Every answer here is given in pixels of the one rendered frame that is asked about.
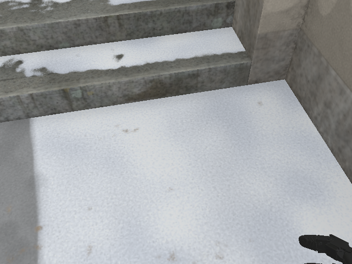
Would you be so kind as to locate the right robot hand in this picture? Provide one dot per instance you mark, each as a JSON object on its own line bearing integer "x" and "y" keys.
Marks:
{"x": 331, "y": 245}

